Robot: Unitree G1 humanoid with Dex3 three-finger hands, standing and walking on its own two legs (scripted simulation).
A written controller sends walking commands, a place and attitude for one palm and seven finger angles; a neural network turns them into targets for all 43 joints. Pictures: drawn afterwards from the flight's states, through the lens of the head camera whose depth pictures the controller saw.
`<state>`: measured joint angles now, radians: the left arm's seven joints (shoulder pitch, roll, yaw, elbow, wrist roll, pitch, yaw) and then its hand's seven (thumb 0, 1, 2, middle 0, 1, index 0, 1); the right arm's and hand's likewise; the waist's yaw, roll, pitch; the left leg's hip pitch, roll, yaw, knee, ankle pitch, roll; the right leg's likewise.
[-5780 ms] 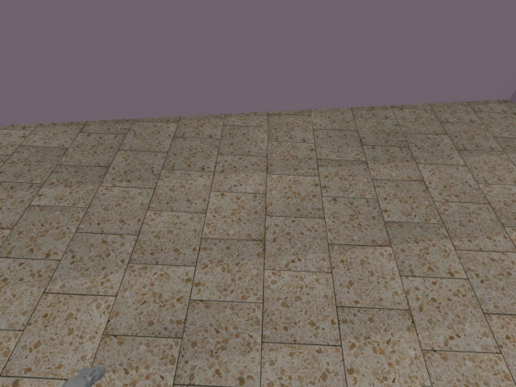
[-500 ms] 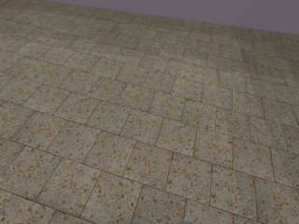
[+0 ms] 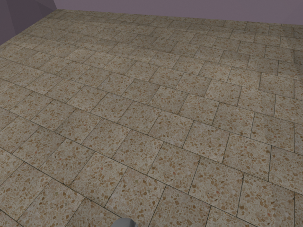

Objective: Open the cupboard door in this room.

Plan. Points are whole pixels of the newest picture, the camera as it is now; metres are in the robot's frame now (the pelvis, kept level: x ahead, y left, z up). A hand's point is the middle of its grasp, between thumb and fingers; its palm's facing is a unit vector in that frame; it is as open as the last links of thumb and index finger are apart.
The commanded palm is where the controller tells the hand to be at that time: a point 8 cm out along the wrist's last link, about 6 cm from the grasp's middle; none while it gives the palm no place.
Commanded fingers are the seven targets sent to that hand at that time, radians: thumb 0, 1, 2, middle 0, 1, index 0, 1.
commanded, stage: turn or walk to find it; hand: left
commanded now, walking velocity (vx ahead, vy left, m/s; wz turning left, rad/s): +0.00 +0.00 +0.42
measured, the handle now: out of the picture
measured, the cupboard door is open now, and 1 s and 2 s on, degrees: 0 0 0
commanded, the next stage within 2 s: none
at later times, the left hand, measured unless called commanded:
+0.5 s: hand out of the picture -0.01 +0.29 -0.17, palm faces +0.24 -0.94 -0.24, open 7.4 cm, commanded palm none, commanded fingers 0.00 0.90 0.90 -0.20 -0.30 -0.20 -0.30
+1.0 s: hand out of the picture -0.03 +0.20 -0.14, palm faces +0.40 -0.87 -0.28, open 7.4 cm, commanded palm none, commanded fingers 0.00 0.90 0.90 -0.20 -0.30 -0.20 -0.30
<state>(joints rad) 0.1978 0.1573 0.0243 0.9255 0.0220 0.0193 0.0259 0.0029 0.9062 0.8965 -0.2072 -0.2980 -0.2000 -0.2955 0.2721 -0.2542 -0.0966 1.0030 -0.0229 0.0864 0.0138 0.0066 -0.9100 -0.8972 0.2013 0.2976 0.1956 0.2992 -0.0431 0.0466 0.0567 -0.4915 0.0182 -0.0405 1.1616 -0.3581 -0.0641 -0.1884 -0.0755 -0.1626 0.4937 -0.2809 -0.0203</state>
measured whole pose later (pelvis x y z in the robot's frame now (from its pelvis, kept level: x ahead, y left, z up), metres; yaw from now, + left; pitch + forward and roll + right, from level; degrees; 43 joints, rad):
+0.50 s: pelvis -0.02 +0.07 +0.00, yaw +11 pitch +0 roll -2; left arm 0.20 0.27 0.07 0.97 0.02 0.06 0.01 0.01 0.91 0.90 -0.20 -0.30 -0.19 -0.29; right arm 0.17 -0.17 -0.03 0.94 -0.01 0.02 -0.01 0.00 -0.91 -0.90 0.21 0.30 0.20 0.30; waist 0.01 -0.04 0.06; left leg -0.22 -0.02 0.01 0.44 -0.23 0.06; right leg -0.46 -0.10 -0.03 1.09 -0.37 0.09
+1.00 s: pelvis -0.04 -0.01 +0.00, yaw +25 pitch -1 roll +2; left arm 0.19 0.15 0.02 0.92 0.02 0.02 0.03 0.00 0.91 0.90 -0.21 -0.30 -0.20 -0.30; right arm 0.29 -0.26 -0.10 1.00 -0.02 0.08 0.01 0.01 -0.91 -0.90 0.20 0.30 0.20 0.30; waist -0.05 0.06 0.05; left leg -0.51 0.00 -0.06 1.18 -0.34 -0.06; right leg -0.19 -0.06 -0.16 0.48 -0.27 -0.04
